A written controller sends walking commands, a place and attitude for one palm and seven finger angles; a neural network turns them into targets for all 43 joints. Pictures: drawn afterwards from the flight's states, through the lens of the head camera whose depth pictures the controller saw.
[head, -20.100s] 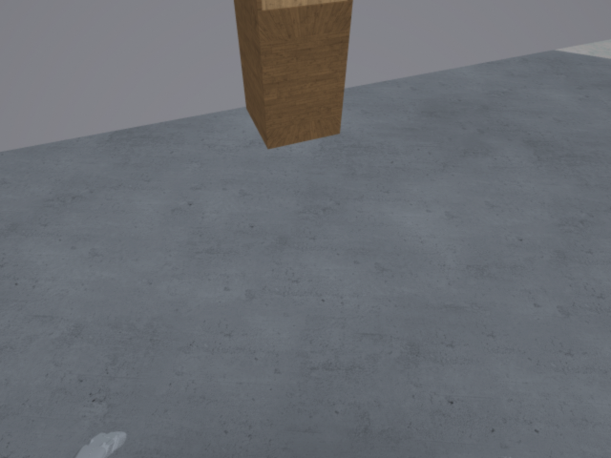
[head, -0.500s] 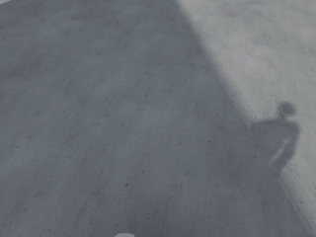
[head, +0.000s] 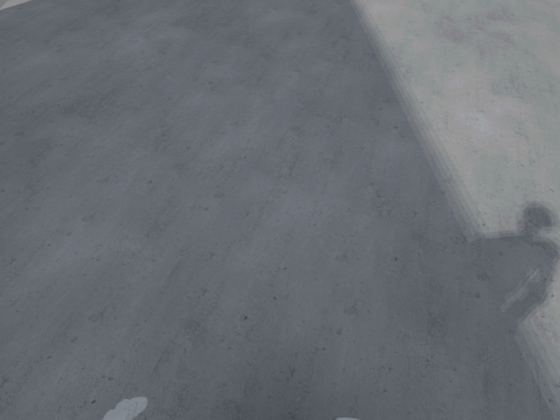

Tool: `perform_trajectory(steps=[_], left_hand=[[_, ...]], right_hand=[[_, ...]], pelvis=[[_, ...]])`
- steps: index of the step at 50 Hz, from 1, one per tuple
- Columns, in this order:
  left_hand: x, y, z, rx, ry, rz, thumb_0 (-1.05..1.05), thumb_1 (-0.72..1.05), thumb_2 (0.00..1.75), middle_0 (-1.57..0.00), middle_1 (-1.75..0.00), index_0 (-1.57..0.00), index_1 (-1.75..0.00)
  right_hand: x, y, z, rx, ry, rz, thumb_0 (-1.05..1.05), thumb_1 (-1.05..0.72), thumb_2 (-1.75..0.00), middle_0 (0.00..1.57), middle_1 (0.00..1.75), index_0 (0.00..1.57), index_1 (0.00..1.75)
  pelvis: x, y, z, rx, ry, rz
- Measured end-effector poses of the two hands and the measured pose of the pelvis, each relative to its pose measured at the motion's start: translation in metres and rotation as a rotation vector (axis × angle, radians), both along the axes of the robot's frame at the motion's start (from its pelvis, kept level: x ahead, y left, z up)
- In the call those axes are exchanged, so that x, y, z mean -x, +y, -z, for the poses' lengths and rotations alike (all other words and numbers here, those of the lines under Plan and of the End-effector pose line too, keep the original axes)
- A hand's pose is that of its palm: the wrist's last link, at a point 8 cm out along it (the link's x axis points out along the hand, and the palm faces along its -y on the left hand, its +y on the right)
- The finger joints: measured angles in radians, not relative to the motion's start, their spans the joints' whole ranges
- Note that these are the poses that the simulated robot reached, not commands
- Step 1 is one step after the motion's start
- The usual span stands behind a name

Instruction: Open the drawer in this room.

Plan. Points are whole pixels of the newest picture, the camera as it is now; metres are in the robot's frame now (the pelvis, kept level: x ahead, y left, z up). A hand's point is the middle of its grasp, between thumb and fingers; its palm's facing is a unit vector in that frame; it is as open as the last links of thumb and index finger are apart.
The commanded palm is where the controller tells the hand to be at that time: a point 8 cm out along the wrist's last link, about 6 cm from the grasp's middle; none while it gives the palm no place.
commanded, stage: turn or walk to find it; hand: left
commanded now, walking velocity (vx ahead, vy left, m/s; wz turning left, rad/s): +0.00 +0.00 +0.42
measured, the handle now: out of the picture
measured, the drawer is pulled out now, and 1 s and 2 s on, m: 0.00 0.00 0.00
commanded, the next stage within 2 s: stand and wait in 1.42 s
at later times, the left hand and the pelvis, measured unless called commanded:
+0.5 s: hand out of the picture -0.03 +0.18 -0.17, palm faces +0.27 -0.93 -0.25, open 7.4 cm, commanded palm none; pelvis -0.02 -0.02 -0.01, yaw +14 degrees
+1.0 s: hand out of the picture -0.01 +0.19 -0.16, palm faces +0.43 -0.85 -0.29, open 7.4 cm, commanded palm none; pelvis -0.02 -0.04 -0.02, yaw +26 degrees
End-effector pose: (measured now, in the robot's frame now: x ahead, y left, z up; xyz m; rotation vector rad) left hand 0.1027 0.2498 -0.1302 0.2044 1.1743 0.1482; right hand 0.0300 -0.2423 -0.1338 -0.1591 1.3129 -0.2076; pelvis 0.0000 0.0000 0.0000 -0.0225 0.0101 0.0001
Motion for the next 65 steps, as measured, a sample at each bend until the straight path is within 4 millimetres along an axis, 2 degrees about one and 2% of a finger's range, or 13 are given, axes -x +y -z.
perform_trajectory(steps=[4, 7, 12, 17, 23, 28, 31, 35, 40, 45, 50, 58, 65], left_hand=[[-0.003, -0.021, -0.005, -0.013, -0.057, -0.005, 0.0, 0.91, 0.9, -0.2, -0.3, -0.2, -0.3], [0.009, -0.034, -0.008, -0.031, -0.074, -0.017, 0.0, 0.91, 0.9, -0.2, -0.3, -0.2, -0.3], [0.045, -0.045, -0.016, -0.036, -0.033, -0.085, 0.0, 0.91, 0.9, -0.2, -0.3, -0.2, -0.3], [0.079, -0.045, -0.013, -0.029, 0.009, -0.159, 0.0, 0.91, 0.9, -0.2, -0.3, -0.2, -0.3], [0.129, -0.032, 0.0, -0.005, 0.076, -0.262, 0.0, 0.91, 0.9, -0.2, -0.3, -0.2, -0.3], [0.178, -0.006, 0.025, 0.02, 0.147, -0.362, 0.0, 0.91, 0.9, -0.2, -0.3, -0.2, -0.3], [0.198, 0.006, 0.028, 0.018, 0.197, -0.4, 0.0, 0.91, 0.9, -0.2, -0.3, -0.2, -0.3], [0.2, 0.015, 0.019, 0.019, 0.186, -0.433, 0.01, 0.91, 0.9, -0.2, -0.3, -0.2, -0.3], [0.183, 0.017, 0.008, 0.004, 0.1, -0.448, 0.01, 0.91, 0.9, -0.2, -0.3, -0.2, -0.3], [0.158, 0.006, -0.001, -0.023, 0.031, -0.444, 0.01, 0.91, 0.9, -0.2, -0.3, -0.2, -0.3], [0.14, -0.018, -0.007, -0.068, -0.034, -0.445, 0.0, 0.91, 0.9, -0.2, -0.3, -0.2, -0.3], [0.17, -0.065, -0.023, -0.068, -0.003, -0.546, 0.0, 0.91, 0.9, -0.2, -0.3, -0.2, -0.3], [0.209, -0.094, -0.016, -0.028, 0.06, -0.646, 0.0, 0.91, 0.9, -0.2, -0.3, -0.2, -0.3]], right_hand=[[0.019, -0.018, 0.016, -0.024, 0.052, -0.001, 0.01, -0.9, -0.9, 0.2, 0.3, 0.2, 0.3], [0.024, -0.032, 0.026, -0.04, 0.071, -0.008, 0.01, -0.9, -0.9, 0.2, 0.3, 0.2, 0.3], [0.013, -0.045, 0.022, -0.051, 0.071, -0.056, 0.01, -0.91, -0.9, 0.2, 0.3, 0.2, 0.3], [-0.005, -0.047, 0.019, -0.042, 0.069, -0.123, 0.01, -0.91, -0.9, 0.2, 0.3, 0.2, 0.3], [-0.045, -0.027, 0.013, -0.011, 0.043, -0.242, 0.01, -0.91, -0.9, 0.2, 0.3, 0.19, 0.3], [-0.09, 0.009, 0.009, 0.024, -0.065, -0.353, 0.01, -0.91, -0.9, 0.2, 0.3, 0.2, 0.3], [-0.105, 0.03, -0.001, 0.024, -0.117, -0.397, 0.01, -0.91, -0.9, 0.2, 0.3, 0.2, 0.3], [-0.113, 0.046, -0.012, 0.022, -0.143, -0.437, 0.01, -0.9, -0.9, 0.2, 0.3, 0.2, 0.3], [-0.112, 0.052, -0.009, -0.006, -0.127, -0.472, 0.01, -0.9, -0.9, 0.2, 0.3, 0.2, 0.3], [-0.105, 0.038, 0.005, -0.041, -0.087, -0.474, 0.01, -0.9, -0.9, 0.2, 0.3, 0.2, 0.3], [-0.104, 0.01, 0.032, -0.075, -0.036, -0.47, 0.01, -0.9, -0.9, 0.2, 0.3, 0.2, 0.3], [-0.113, -0.02, 0.029, -0.068, 0.042, -0.53, 0.01, -0.9, -0.9, 0.2, 0.3, 0.2, 0.3], [-0.122, -0.023, 0.022, -0.035, 0.085, -0.608, 0.01, -0.91, -0.9, 0.2, 0.3, 0.2, 0.3]], pelvis=[[0.007, -0.017, 0.007, -0.023, 0.007, -0.036], [0.012, -0.028, 0.01, -0.028, -0.005, -0.06], [0.016, -0.037, 0.002, -0.05, -0.016, -0.114], [0.018, -0.039, 0.001, -0.058, -0.011, -0.169], [0.022, -0.028, 0.004, -0.055, 0.002, -0.229], [0.028, -0.006, 0.017, -0.029, 0.008, -0.283], [0.029, 0.0, 0.014, -0.027, -0.001, -0.294], [0.029, 0.004, 0.005, -0.003, -0.007, -0.33], [0.029, 0.0, 0.001, -0.009, -0.011, -0.37], [0.026, -0.015, 0.004, -0.029, -0.009, -0.406], [0.019, -0.04, 0.015, -0.047, -0.009, -0.45], [0.014, -0.062, 0.003, -0.08, -0.009, -0.546], [0.014, -0.07, -0.001, -0.08, 0.006, -0.614]])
